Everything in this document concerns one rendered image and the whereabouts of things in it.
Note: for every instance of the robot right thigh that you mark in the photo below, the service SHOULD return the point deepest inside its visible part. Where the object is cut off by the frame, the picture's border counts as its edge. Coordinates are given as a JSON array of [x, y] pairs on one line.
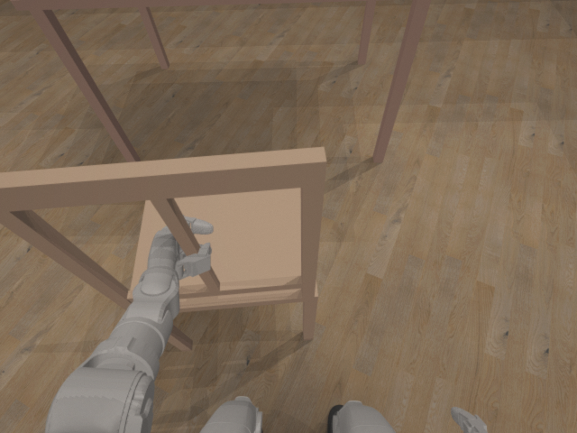
[[360, 419]]

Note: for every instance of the left robot upper arm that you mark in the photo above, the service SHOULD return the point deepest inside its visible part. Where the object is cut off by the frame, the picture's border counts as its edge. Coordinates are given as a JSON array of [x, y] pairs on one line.
[[100, 400]]

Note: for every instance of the left robot forearm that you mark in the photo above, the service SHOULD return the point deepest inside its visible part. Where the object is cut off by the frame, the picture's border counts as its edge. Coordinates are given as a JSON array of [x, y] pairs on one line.
[[140, 337]]

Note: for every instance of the chair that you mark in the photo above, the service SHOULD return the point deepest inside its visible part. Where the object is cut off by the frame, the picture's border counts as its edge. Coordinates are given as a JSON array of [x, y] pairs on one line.
[[265, 207]]

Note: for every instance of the right robot shin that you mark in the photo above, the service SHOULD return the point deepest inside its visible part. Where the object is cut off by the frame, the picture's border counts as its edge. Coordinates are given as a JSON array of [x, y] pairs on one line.
[[351, 403]]

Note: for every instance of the robot right hand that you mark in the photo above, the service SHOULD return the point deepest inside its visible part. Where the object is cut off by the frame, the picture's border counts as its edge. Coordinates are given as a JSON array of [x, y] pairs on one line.
[[468, 422]]

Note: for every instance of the robot left hand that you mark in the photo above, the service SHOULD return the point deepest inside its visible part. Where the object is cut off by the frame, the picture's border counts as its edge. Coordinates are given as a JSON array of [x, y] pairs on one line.
[[166, 251]]

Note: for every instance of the table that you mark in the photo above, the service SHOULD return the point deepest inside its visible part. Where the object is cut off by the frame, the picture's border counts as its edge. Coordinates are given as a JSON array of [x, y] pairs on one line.
[[41, 11]]

